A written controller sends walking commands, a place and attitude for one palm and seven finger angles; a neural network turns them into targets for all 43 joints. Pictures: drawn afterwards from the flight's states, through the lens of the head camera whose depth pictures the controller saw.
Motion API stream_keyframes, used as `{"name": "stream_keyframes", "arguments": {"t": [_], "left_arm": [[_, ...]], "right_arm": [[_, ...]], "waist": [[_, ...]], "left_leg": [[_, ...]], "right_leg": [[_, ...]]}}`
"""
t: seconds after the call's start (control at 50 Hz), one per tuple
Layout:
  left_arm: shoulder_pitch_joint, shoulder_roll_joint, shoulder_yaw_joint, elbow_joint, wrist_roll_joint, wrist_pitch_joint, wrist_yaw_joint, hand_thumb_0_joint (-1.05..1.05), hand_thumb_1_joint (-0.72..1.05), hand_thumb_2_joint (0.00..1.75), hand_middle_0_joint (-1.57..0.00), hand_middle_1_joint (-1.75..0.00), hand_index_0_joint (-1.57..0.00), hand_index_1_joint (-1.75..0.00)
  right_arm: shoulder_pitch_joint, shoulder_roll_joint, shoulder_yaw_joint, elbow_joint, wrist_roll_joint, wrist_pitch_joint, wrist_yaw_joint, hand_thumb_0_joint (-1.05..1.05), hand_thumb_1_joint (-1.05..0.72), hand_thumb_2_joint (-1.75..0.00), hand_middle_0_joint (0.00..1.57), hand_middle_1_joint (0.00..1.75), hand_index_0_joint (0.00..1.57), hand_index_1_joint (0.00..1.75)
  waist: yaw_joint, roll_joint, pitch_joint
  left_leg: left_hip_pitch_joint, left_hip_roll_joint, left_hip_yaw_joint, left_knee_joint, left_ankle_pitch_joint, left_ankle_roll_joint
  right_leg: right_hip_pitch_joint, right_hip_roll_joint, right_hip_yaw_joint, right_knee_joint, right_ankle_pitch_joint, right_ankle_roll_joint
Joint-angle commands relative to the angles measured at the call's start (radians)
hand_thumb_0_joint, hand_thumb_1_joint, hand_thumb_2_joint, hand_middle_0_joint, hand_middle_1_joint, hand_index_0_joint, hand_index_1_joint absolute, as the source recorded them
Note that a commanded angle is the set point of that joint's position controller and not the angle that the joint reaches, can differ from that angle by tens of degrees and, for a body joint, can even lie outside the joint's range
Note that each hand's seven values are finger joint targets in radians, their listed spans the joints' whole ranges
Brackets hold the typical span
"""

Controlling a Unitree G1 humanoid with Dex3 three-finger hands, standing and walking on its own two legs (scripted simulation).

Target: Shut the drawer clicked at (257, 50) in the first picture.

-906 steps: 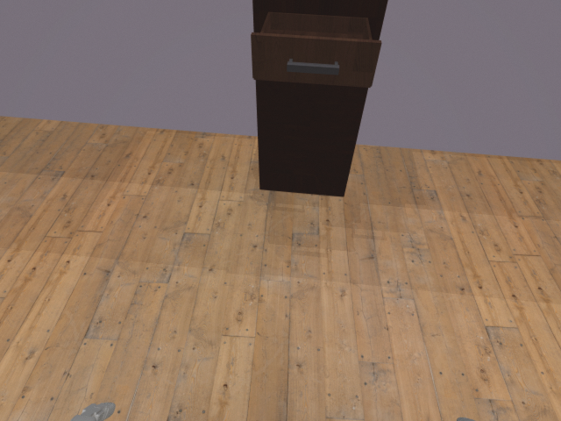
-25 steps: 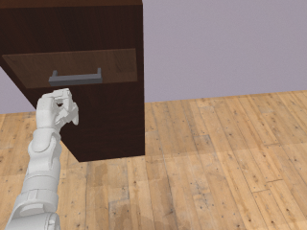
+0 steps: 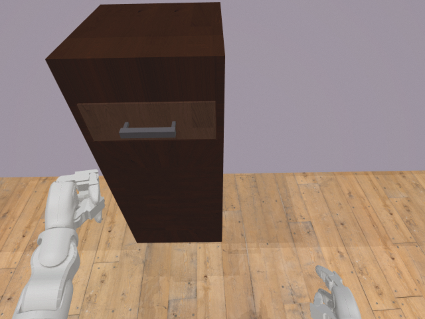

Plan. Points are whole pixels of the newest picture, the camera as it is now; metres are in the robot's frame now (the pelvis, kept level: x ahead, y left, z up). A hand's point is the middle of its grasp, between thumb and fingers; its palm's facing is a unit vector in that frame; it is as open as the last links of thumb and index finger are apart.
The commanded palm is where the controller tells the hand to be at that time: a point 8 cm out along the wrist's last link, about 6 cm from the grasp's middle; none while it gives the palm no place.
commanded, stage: draw the hand back to the body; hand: left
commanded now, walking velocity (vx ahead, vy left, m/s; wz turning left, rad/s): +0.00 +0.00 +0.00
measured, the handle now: (149, 128) +0.61 +0.24 +0.01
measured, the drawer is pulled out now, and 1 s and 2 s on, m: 0.00 0.00 0.00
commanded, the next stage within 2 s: step back with the hand held close in 0.58 s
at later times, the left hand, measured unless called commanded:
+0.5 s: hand (43, 239) +0.18 +0.24 +0.17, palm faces +0.42 -0.81 -0.41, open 3.3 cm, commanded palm +0.14 +0.28 +0.18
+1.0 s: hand (47, 239) +0.19 +0.25 +0.14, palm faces +0.29 -0.83 -0.48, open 3.3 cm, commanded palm +0.13 +0.30 +0.18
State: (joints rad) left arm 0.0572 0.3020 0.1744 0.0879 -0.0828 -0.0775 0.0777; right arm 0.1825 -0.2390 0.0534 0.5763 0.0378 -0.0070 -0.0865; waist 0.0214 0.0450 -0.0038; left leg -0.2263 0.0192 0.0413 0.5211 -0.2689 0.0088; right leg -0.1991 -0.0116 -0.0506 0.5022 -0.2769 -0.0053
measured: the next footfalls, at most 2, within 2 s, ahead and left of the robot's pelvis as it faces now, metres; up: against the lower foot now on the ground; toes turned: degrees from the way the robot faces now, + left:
right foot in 1.88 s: -0.26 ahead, -0.10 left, -0.01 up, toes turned -3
left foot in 2.00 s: -0.03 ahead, +0.09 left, +0.00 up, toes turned -2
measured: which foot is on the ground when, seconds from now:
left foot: down 0.00-1.00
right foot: down 0.00-1.00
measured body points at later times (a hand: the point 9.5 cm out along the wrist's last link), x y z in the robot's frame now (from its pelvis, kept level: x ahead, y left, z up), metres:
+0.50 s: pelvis +0.01 +0.00 +0.01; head -0.02 -0.03 +0.46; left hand +0.15 +0.28 +0.19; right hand +0.21 -0.22 -0.07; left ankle +0.01 +0.11 -0.74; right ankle +0.00 -0.12 -0.74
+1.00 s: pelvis +0.00 +0.02 +0.01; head +0.02 +0.00 +0.46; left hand +0.17 +0.29 +0.17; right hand +0.18 -0.23 -0.08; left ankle +0.01 +0.11 -0.74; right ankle +0.00 -0.12 -0.74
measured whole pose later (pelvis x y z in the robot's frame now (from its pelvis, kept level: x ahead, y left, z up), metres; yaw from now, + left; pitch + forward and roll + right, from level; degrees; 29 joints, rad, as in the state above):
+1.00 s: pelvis +0.00 +0.02 +0.01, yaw +0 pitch +1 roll -1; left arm 0.62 0.36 0.33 -0.50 -0.06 -0.16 0.09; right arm 0.15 -0.24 -0.02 0.55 0.00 0.03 -0.07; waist 0.00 0.05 0.05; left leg -0.24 0.01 0.05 0.43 -0.21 0.03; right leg -0.19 -0.02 -0.04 0.37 -0.19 0.02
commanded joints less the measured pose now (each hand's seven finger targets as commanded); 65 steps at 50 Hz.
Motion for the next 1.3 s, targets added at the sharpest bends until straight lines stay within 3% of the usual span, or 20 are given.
{"name": "stream_keyframes", "arguments": {"t": [0.0,0.16,0.2,0.26,0.34,0.38,0.48,0.54,0.6,0.68,0.7,0.72,0.74,0.82,0.92,0.98,1.1,1.16,1.24,1.28], "left_arm": [[-0.164,0.175,0.078,-0.388,0.003,-0.072,0.031,0.00,0.90,0.90,-1.40,-1.60,-1.40,-1.60],[0.154,0.186,0.160,-0.500,-0.001,-0.068,0.026,0.00,0.90,0.90,-1.40,-1.60,-1.40,-1.60],[0.179,0.190,0.173,-0.583,0.002,-0.076,0.027,0.00,0.90,0.90,-1.40,-1.60,-1.40,-1.60],[0.251,0.200,0.189,-0.689,0.009,-0.088,0.030,0.00,0.90,0.90,-1.40,-1.60,-1.40,-1.60],[0.371,0.204,0.220,-0.770,0.011,-0.094,0.040,0.00,0.90,0.90,-1.40,-1.60,-1.40,-1.60],[0.420,0.201,0.229,-0.793,0.011,-0.095,0.039,0.00,0.90,0.90,-1.40,-1.60,-1.40,-1.60],[0.371,0.143,0.186,-0.672,0.015,-0.081,0.037,0.00,0.90,0.90,-1.40,-1.60,-1.40,-1.60],[0.357,0.158,0.201,-0.692,0.020,-0.090,0.042,0.00,0.90,0.90,-1.40,-1.60,-1.40,-1.60],[0.362,0.178,0.213,-0.742,0.022,-0.092,0.046,0.00,0.90,0.90,-1.40,-1.60,-1.40,-1.60],[0.359,0.188,0.212,-0.786,0.025,-0.087,0.053,0.00,0.90,0.90,-1.40,-1.60,-1.40,-1.60],[0.309,0.291,0.337,-0.848,0.023,-0.123,0.054,0.00,0.90,0.90,-1.40,-1.60,-1.40,-1.60],[0.414,0.227,0.298,-0.746,0.026,-0.122,0.046,0.00,0.90,0.90,-1.40,-1.60,-1.40,-1.60],[0.442,0.202,0.268,-0.734,0.027,-0.118,0.040,0.00,0.90,0.90,-1.40,-1.60,-1.40,-1.60],[0.518,0.176,0.256,-0.737,0.023,-0.134,0.035,0.00,0.90,0.90,-1.40,-1.60,-1.40,-1.60],[0.596,0.215,0.301,-0.792,0.012,-0.143,0.043,0.00,0.90,0.90,-1.40,-1.60,-1.40,-1.60],[0.613,0.241,0.320,-0.854,0.010,-0.148,0.051,0.00,0.90,0.90,-1.40,-1.60,-1.40,-1.60],[0.623,0.232,0.314,-0.864,0.019,-0.152,0.062,0.00,0.90,0.90,-1.40,-1.60,-1.40,-1.60],[0.606,0.226,0.316,-0.853,0.028,-0.161,0.065,0.00,0.90,0.90,-1.40,-1.60,-1.40,-1.60],[0.579,0.207,0.308,-0.840,0.046,-0.181,0.070,0.00,0.90,0.90,-1.40,-1.60,-1.40,-1.60],[0.552,0.209,0.313,-0.860,0.058,-0.192,0.072,0.00,0.90,0.90,-1.40,-1.60,-1.40,-1.60]], "right_arm": [[-0.123,-0.100,-0.041,-0.138,-0.013,-0.081,-0.005,0.00,-0.90,-0.90,0.20,0.30,0.20,0.30],[-0.140,-0.097,-0.057,-0.122,-0.030,-0.100,0.004,0.00,-0.90,-0.90,0.20,0.30,0.20,0.30],[-0.140,-0.090,-0.057,-0.125,-0.033,-0.104,0.005,0.00,-0.90,-0.90,0.20,0.30,0.20,0.30],[-0.143,-0.087,-0.059,-0.128,-0.038,-0.125,0.009,0.00,-0.90,-0.90,0.20,0.30,0.20,0.30],[-0.130,-0.081,-0.064,-0.135,-0.041,-0.147,0.005,0.00,-0.90,-0.90,0.20,0.30,0.20,0.30],[-0.131,-0.076,-0.063,-0.137,-0.039,-0.154,0.003,0.00,-0.90,-0.90,0.20,0.30,0.20,0.30],[-0.112,-0.084,-0.068,-0.114,-0.038,-0.148,-0.006,0.00,-0.90,-0.90,0.20,0.30,0.20,0.30],[-0.111,-0.085,-0.072,-0.114,-0.041,-0.149,-0.010,0.00,-0.90,-0.90,0.20,0.30,0.20,0.30],[-0.118,-0.081,-0.069,-0.119,-0.047,-0.159,-0.011,0.00,-0.90,-0.90,0.20,0.30,0.20,0.30],[-0.126,-0.077,-0.060,-0.119,-0.049,-0.175,-0.009,0.00,-0.90,-0.90,0.20,0.30,0.20,0.30],[-0.119,-0.098,-0.061,-0.154,-0.050,-0.136,0.000,0.00,-0.90,-0.90,0.20,0.30,0.20,0.30],[-0.117,-0.081,-0.068,-0.131,-0.050,-0.110,0.002,0.00,-0.90,-0.90,0.20,0.30,0.20,0.30],[-0.122,-0.083,-0.071,-0.139,-0.051,-0.093,0.006,0.00,-0.90,-0.90,0.20,0.30,0.20,0.30],[-0.110,-0.092,-0.090,-0.156,-0.049,-0.047,0.012,0.00,-0.90,-0.90,0.20,0.30,0.20,0.30],[-0.116,-0.087,-0.107,-0.189,-0.038,-0.012,0.011,0.00,-0.90,-0.90,0.20,0.30,0.20,0.30],[-0.116,-0.086,-0.108,-0.206,-0.035,-0.009,0.003,0.00,-0.90,-0.90,0.20,0.30,0.20,0.30],[-0.104,-0.094,-0.112,-0.208,-0.035,-0.021,-0.005,0.00,-0.90,-0.90,0.20,0.30,0.20,0.30],[-0.105,-0.104,-0.114,-0.206,-0.038,-0.035,-0.008,0.00,-0.90,-0.90,0.20,0.30,0.20,0.30],[-0.095,-0.109,-0.110,-0.210,-0.034,-0.061,-0.008,0.00,-0.90,-0.90,0.20,0.30,0.20,0.30],[-0.093,-0.109,-0.109,-0.212,-0.037,-0.075,-0.013,0.00,-0.90,-0.90,0.20,0.30,0.20,0.30]], "waist": [[0.003,0.056,-0.121],[0.030,-0.071,-0.035],[0.031,-0.003,-0.055],[0.037,0.043,-0.044],[0.044,0.010,-0.061],[0.046,0.015,-0.033],[0.023,-0.058,0.076],[0.033,-0.049,0.011],[0.047,0.005,-0.059],[0.050,0.043,-0.045],[0.002,0.005,0.055],[0.001,-0.046,0.043],[-0.002,-0.052,0.046],[-0.012,-0.002,-0.046],[-0.009,-0.040,-0.177],[-0.003,-0.006,-0.214],[-0.011,0.040,-0.159],[-0.012,0.065,-0.117],[-0.019,0.059,-0.051],[-0.020,0.060,-0.036]], "left_leg": [[0.133,-0.005,-0.035,-0.151,0.112,0.018],[0.147,-0.009,-0.019,-0.173,0.151,0.027],[0.162,-0.012,-0.016,-0.171,0.167,0.026],[0.172,-0.015,-0.018,-0.169,0.186,0.019],[0.180,-0.012,-0.020,-0.158,0.220,0.019],[0.174,-0.011,-0.021,-0.158,0.215,0.015],[0.158,-0.007,-0.022,-0.177,0.132,0.022],[0.179,-0.011,-0.023,-0.172,0.150,0.027],[0.198,-0.012,-0.021,-0.161,0.205,0.025],[0.187,-0.015,-0.031,-0.160,0.241,0.015],[0.085,-0.001,-0.047,-0.132,0.200,0.036],[0.091,0.000,-0.052,-0.116,0.206,0.034],[0.091,0.002,-0.047,-0.113,0.223,0.031],[0.081,0.014,-0.041,-0.116,0.319,0.023],[0.086,0.030,-0.047,-0.106,0.458,0.022],[0.072,0.037,-0.058,-0.102,0.505,0.023],[-0.049,0.062,-0.084,-0.135,0.367,0.034],[-0.175,0.080,-0.110,-0.184,0.169,0.050],[-0.399,0.113,-0.154,-0.253,-0.217,0.081],[-0.467,0.122,-0.162,-0.255,-0.306,0.092]], "right_leg": [[0.056,0.012,0.027,-0.149,0.115,-0.022],[0.086,0.016,0.030,-0.223,0.134,-0.008],[0.105,0.009,0.033,-0.216,0.153,-0.011],[0.099,0.016,0.031,-0.231,0.169,-0.013],[0.117,0.018,0.025,-0.216,0.207,-0.010],[0.105,0.020,0.023,-0.218,0.201,-0.010],[0.035,0.021,0.019,-0.251,0.093,0.000],[0.067,0.016,0.021,-0.235,0.108,-0.004],[0.115,0.010,0.027,-0.212,0.182,-0.007],[0.130,0.014,0.023,-0.206,0.225,-0.011],[0.019,-0.030,0.099,-0.252,0.260,-0.008],[0.014,-0.046,0.090,-0.254,0.269,-0.008],[0.005,-0.051,0.091,-0.255,0.292,-0.007],[0.046,-0.046,0.057,-0.206,0.346,0.004],[0.102,-0.036,0.032,-0.132,0.458,0.018],[0.114,-0.026,0.025,-0.091,0.475,0.022],[0.095,-0.009,0.030,-0.043,0.354,0.029],[0.122,0.004,0.038,-0.006,0.254,0.028],[0.180,0.013,0.057,0.064,0.135,0.027],[0.199,0.017,0.070,0.083,0.108,0.030]]}}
